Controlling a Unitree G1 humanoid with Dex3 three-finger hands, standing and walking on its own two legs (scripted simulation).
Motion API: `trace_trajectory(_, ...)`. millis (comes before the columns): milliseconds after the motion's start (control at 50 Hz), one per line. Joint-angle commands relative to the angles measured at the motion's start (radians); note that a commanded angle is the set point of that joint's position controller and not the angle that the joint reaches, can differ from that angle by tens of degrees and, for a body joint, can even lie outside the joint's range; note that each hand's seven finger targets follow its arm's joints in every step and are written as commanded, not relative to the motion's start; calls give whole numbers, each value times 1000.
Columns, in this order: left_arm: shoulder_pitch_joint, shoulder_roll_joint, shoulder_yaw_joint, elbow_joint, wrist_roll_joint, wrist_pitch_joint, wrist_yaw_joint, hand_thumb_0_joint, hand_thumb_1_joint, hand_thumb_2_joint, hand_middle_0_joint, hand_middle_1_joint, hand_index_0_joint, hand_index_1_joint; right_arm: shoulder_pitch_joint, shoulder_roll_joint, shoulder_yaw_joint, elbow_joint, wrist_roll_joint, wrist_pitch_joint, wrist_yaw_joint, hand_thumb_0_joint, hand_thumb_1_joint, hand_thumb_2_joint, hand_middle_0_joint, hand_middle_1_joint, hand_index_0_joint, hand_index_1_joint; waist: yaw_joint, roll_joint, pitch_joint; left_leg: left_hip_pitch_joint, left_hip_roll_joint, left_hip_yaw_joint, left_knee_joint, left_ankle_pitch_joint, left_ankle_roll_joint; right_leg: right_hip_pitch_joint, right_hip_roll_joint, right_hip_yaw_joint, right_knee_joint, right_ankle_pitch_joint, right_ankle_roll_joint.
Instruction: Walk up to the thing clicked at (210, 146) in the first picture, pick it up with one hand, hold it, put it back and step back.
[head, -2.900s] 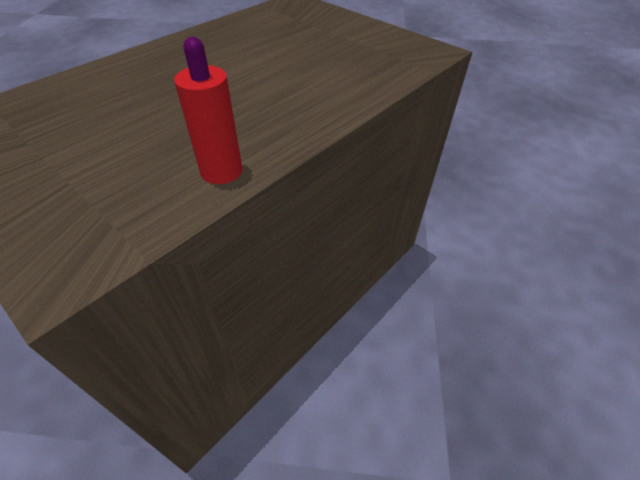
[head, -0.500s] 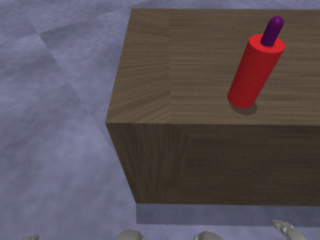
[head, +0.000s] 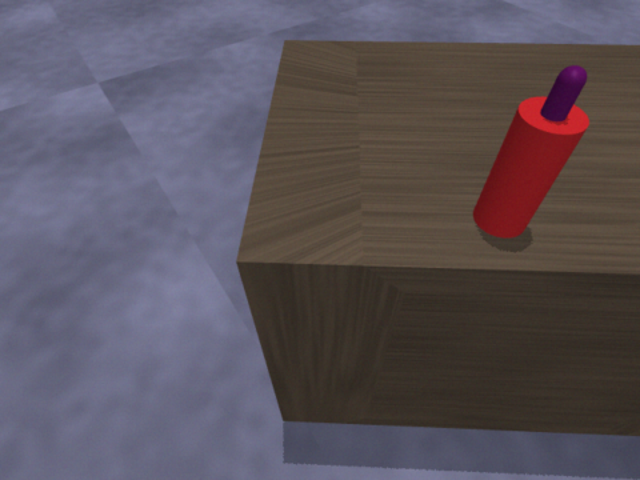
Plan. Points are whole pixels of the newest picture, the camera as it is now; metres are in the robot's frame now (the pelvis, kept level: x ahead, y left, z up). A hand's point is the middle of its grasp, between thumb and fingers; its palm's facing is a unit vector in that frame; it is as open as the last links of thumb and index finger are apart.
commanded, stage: walk up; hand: right
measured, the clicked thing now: (531, 156) +0.46 -0.25 +0.16
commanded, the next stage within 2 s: stand in 1.20 s
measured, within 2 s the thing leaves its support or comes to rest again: neither
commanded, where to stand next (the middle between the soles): +0.07 -0.02 m, yaw -3 degrees
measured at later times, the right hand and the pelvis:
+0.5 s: hand out of the picture +0.12 -0.26 -0.12, palm faces +0.00 +0.93 -0.36, open 7.3 cm; pelvis +0.02 +0.00 +0.02, yaw +0 degrees
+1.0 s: hand out of the picture +0.10 -0.26 -0.13, palm faces -0.01 +0.94 -0.33, open 7.3 cm; pelvis +0.02 -0.01 +0.02, yaw +0 degrees
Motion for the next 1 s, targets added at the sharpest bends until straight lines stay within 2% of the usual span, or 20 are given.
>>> trace_trajectory(0,-71,212,44,-78,-17,-30,17,0,900,900,-200,-300,-200,-300,-61,-229,-59,-49,2,-47,-11,0,-900,-900,200,300,200,300,-3,-61,-77,108,140,-206,-177,150,77,-50,-58,81,-112,140,-72)
trace_trajectory(20,-54,218,44,-59,-15,-30,16,0,900,900,-200,-300,-200,-300,-81,-229,-55,-47,5,-46,-8,0,-900,-900,200,300,200,300,9,-67,-76,76,155,-217,-184,84,86,-21,-43,76,-138,57,-69)
trace_trajectory(40,-63,231,46,-52,-13,-31,17,0,900,900,-200,-300,-200,-300,-80,-225,-49,-37,7,-43,-7,0,-900,-900,200,300,200,300,6,-85,-79,40,151,-204,-177,95,83,31,-52,87,-168,39,-73)
trace_trajectory(60,-78,234,46,-43,-12,-32,17,0,900,900,-200,-300,-200,-300,-82,-210,-42,-21,9,-41,-6,0,-900,-900,200,300,200,300,5,-88,-56,13,127,-171,-176,122,63,57,-67,108,-188,69,-80)
trace_trajectory(100,-106,238,42,-44,-17,-34,19,0,900,900,-200,-300,-200,-300,-80,-202,-36,3,7,-43,-8,0,-900,-900,200,300,200,300,-6,-59,-90,66,100,-125,-175,221,36,84,-104,126,-171,211,-93)
trace_trajectory(140,-112,232,38,-26,-23,-34,22,0,900,900,-200,-300,-200,-300,-93,-203,-36,24,7,-47,-11,0,-900,-900,200,300,200,300,-2,-29,-118,102,111,-129,-174,329,37,102,-93,93,-152,298,-87)
trace_trajectory(200,-130,223,31,-9,-25,-30,23,0,900,900,-200,-300,-200,-300,-126,-203,-32,40,10,-47,-12,0,-900,-900,200,300,200,300,7,-4,-136,133,129,-130,-196,393,45,127,-85,71,-171,302,-70)
trace_trajectory(260,-163,222,28,12,-25,-25,24,0,900,900,-200,-300,-200,-300,-138,-194,-29,59,11,-44,-14,0,-900,-900,200,300,200,300,4,-3,-150,150,131,-120,-211,432,37,156,-87,68,-176,323,-64)
trace_trajectory(380,-200,222,24,47,-19,-19,23,0,900,900,-200,-300,-200,-300,-180,-189,-31,90,10,-37,-15,0,-900,-900,200,300,200,300,1,-20,-137,165,128,-100,-252,397,29,183,-91,62,-232,324,-56)
trace_trajectory(480,-231,214,19,76,-19,-15,18,0,900,900,-200,-300,-200,-300,-201,-189,-27,117,7,-33,-12,0,-900,-900,200,300,200,300,0,-18,-99,157,128,-106,-312,300,21,180,-86,69,-279,234,-48)
trace_trajectory(600,-236,216,23,105,-13,-14,16,0,900,900,-200,-300,-200,-300,-208,-192,-23,139,5,-30,-10,0,-900,-900,200,300,200,300,-3,-35,-91,165,121,-97,-335,245,16,188,-88,77,-324,208,-44)
trace_trajectory(980,-225,199,31,135,-7,-7,16,0,900,900,-200,-300,-200,-300,-188,-182,-23,179,1,-28,-15,0,-900,-900,200,300,200,300,-5,-35,-92,175,126,-96,-370,255,11,213,-85,65,-346,227,-38)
